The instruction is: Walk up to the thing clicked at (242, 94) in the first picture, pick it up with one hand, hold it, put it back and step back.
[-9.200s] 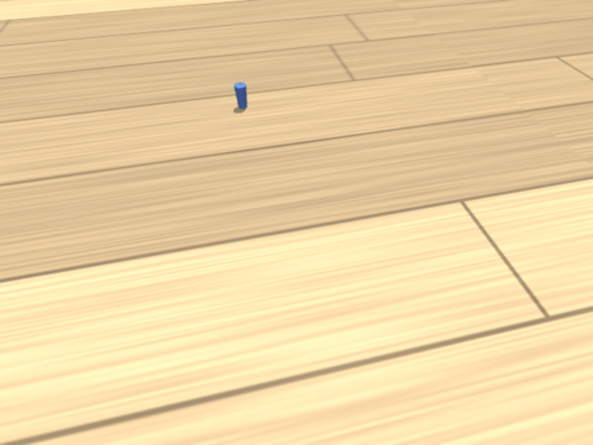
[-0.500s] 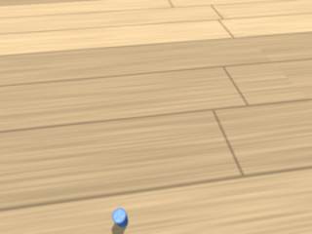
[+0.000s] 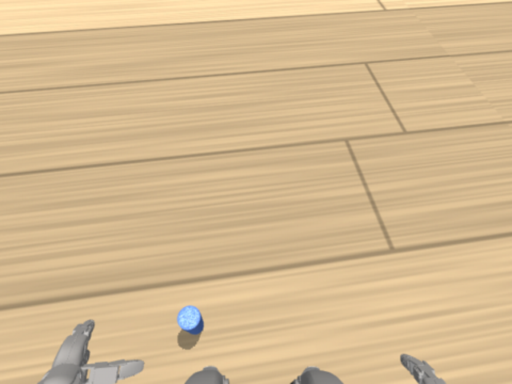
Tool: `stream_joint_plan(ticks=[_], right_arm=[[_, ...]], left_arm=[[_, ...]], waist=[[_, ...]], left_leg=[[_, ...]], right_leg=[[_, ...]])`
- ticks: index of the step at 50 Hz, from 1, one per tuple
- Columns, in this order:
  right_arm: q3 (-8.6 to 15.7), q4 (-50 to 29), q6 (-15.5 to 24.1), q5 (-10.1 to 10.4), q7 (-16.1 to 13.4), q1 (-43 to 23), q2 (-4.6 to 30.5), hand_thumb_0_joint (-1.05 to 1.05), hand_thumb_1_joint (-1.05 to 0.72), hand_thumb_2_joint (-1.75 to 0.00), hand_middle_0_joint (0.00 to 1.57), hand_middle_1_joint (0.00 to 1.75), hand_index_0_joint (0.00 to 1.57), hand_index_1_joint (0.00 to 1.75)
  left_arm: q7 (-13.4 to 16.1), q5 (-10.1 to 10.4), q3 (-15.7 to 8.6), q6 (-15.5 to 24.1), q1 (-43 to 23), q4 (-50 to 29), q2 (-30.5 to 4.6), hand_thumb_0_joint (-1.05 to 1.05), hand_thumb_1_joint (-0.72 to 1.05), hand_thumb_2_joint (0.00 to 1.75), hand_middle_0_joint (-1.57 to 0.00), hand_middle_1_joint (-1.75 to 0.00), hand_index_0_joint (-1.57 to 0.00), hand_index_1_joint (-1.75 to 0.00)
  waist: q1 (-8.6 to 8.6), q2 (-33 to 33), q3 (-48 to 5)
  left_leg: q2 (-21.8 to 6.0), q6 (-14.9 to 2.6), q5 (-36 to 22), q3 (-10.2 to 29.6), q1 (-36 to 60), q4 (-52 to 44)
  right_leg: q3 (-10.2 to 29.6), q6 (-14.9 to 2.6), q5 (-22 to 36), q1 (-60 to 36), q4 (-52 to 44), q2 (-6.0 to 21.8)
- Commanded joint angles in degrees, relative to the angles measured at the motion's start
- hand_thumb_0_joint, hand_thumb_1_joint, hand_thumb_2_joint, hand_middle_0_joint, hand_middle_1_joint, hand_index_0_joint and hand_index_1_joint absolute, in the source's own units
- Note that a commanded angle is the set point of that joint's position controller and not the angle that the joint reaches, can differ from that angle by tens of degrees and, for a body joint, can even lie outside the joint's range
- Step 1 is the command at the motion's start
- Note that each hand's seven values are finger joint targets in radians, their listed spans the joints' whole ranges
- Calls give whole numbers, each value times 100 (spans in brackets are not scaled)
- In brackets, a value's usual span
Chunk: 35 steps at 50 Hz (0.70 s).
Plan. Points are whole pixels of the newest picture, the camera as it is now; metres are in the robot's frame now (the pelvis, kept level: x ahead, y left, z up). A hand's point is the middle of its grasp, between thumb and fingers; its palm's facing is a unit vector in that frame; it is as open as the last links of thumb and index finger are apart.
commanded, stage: go down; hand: left
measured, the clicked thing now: (192, 322) +0.33 +0.23 -0.67
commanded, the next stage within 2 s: none
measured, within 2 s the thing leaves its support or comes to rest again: neither
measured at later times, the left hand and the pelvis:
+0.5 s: hand (98, 381) +0.14 +0.30 -0.19, palm faces +0.10 -0.95 -0.30, open 17.3 cm; pelvis -0.01 +0.01 -0.08, yaw +1 degrees
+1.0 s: hand (95, 351) +0.20 +0.37 -0.30, palm faces +0.17 -0.96 -0.20, open 17.3 cm; pelvis -0.06 +0.00 -0.23, yaw -1 degrees
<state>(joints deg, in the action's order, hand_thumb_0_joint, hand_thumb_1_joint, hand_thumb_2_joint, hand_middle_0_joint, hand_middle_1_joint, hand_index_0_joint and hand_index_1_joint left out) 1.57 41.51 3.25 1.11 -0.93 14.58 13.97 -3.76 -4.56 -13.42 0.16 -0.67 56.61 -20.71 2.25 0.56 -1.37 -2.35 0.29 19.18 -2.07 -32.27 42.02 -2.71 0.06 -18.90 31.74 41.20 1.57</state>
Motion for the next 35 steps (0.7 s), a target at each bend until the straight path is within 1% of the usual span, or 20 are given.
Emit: stream_joint_plan(ticks=[1,3,5,6,8,10,13,14,15,16,17,18,21,23,26,27,29,32,34,35], right_arm=[[420,-923,346,-41,-74,-41,1007,0,-87,-89,20,30,20,30],[428,-1103,399,-38,-89,-68,971,0,-87,-89,20,30,20,30],[433,-1230,460,-33,-124,-78,991,0,-86,-89,20,30,20,30],[430,-1265,484,-34,-140,-70,992,0,-85,-88,20,30,20,30],[439,-1384,523,-18,-184,-112,999,0,-85,-88,20,30,20,30],[406,-1438,559,-17,-217,-143,962,0,-85,-88,20,30,20,30],[387,-1511,654,-41,-277,-171,946,0,-85,-88,20,30,20,30],[372,-1453,660,-41,-289,-134,933,0,-84,-88,20,30,20,30],[343,-1546,708,-48,-300,-195,903,0,-84,-88,20,30,20,30],[328,-1482,722,-62,-310,-155,897,0,-85,-88,20,30,20,30],[333,-1617,767,-66,-322,-232,897,0,-85,-88,20,30,20,30],[314,-1515,779,-81,-324,-191,888,0,-84,-88,20,30,20,30],[291,-1574,852,-107,-341,-208,881,0,-85,-88,20,30,20,30],[289,-1567,924,-117,-338,-242,904,0,-85,-88,20,30,20,30],[319,-1602,1013,-142,-318,-349,958,0,-87,-89,20,30,20,30],[298,-1550,1031,-148,-324,-310,984,0,-88,-89,20,30,20,30],[305,-1504,1086,-152,-280,-344,1073,0,-88,-89,20,30,20,30],[255,-1465,1112,-153,-262,-438,1143,0,-88,-89,20,30,20,30],[250,-1424,1098,-159,-241,-464,1209,0,-89,-89,20,30,20,30],[280,-1375,1089,-151,-235,-515,1274,0,-88,-89,20,30,20,30]], left_arm=[[-148,82,-534,268,353,-1017,-1287,0,-43,12,-7,-14,-7,-13],[-241,133,-464,348,384,-1629,-1194,0,-43,19,-6,-21,-7,-20],[-294,176,-584,325,706,-1925,-1203,0,-53,14,-8,-18,-9,-18],[-313,196,-533,291,774,-2226,-1150,0,-54,9,-8,-13,-8,-13],[-280,208,-703,190,922,-2633,-1334,0,-57,8,-9,-14,-9,-13],[-280,242,-633,44,1195,-2951,-1222,0,-56,9,-9,-13,-9,-13],[-251,272,-813,-89,1201,-3493,-1377,0,-59,8,-9,-12,-9,-12],[-236,284,-826,-166,1528,-3142,-1284,0,-58,9,-9,-12,-9,-12],[-268,307,-784,-189,1460,-3438,-1253,0,-60,10,-9,-14,-9,-14],[-276,321,-794,-247,1750,-3187,-1199,0,-61,8,-9,-13,-10,-12],[-309,350,-792,-210,1391,-3708,-1261,0,-59,9,-9,-14,-10,-13],[-323,352,-901,-233,1740,-3307,-1268,0,-61,8,-9,-13,-9,-12],[-428,414,-911,-154,1602,-3632,-1310,0,-61,7,-9,-14,-10,-13],[-474,455,-1110,-8,1310,-3511,-1496,0,-61,6,-9,-14,-10,-13],[-703,562,-1078,409,793,-3340,-1398,0,-61,6,-9,-13,-10,-12],[-783,618,-1222,544,839,-3006,-1496,0,-58,3,-9,-8,-9,-8],[-1018,769,-1511,933,611,-2922,-1757,0,-49,0,-8,-3,-7,-3],[-1334,934,-1840,1432,502,-2576,-2067,0,-53,2,-7,-4,-7,-4],[-1562,1076,-2011,1643,617,-2262,-2062,0,-53,2,-6,-4,-6,-3],[-1677,1101,-2135,1756,425,-2315,-2313,0,-52,3,-5,-5,-6,-4]], waist=[[-198,-258,-1387],[-159,-346,-1529],[-129,-481,-1728],[-161,-442,-1749],[-136,-431,-1857],[-135,-483,-1871],[-134,-627,-2029],[-97,-439,-1883],[-128,-458,-1934],[-65,-436,-1856],[-58,-509,-1927],[-121,-492,-1806],[-79,-656,-1911],[-62,-544,-1848],[-10,-611,-1919],[-25,-515,-2044],[-134,-586,-2341],[-301,-624,-2768],[-393,-600,-2994],[-454,-734,-3120]], left_leg=[[191,-81,-731,123,-183,417],[164,-79,-501,157,-363,601],[91,-53,-556,260,-377,737],[83,-60,-512,279,-460,803],[67,-66,-479,306,-527,915],[77,-74,-344,273,-633,1041],[56,-58,-368,328,-741,1243],[59,-64,-316,338,-886,1286],[66,-73,-364,311,-941,1380],[63,-75,-352,331,-1036,1437],[66,-77,-341,343,-1079,1499],[69,-73,-234,333,-1168,1524],[53,-55,-344,397,-1308,1724],[62,-86,-162,416,-1665,1974],[66,-92,116,448,-2089,2391],[76,-95,16,480,-2260,2551],[104,-97,59,497,-2611,2920],[138,-115,-97,458,-2962,3399],[131,-96,-132,556,-3115,3591],[117,-82,44,570,-3135,3677]], right_leg=[[62,-144,550,156,418,-160],[68,-146,364,458,668,-160],[19,-154,356,677,932,-187],[22,-155,302,774,997,-179],[19,-141,269,817,1071,-175],[53,-137,174,941,1115,-156],[48,-137,171,1139,1322,-136],[17,-119,138,1175,1344,-149],[23,-128,167,1226,1410,-138],[17,-117,158,1302,1467,-131],[18,-122,140,1381,1527,-130],[29,-118,50,1449,1571,-118],[2,-132,78,1738,1870,-115],[11,-120,-44,1996,2071,-108],[39,-135,-305,2684,2562,-104],[31,-129,-240,2783,2729,-107],[45,-140,-299,3107,3121,-85],[99,-168,-247,3453,3561,-68],[60,-190,-269,3705,3884,-72],[61,-202,-447,3943,4017,-87]])
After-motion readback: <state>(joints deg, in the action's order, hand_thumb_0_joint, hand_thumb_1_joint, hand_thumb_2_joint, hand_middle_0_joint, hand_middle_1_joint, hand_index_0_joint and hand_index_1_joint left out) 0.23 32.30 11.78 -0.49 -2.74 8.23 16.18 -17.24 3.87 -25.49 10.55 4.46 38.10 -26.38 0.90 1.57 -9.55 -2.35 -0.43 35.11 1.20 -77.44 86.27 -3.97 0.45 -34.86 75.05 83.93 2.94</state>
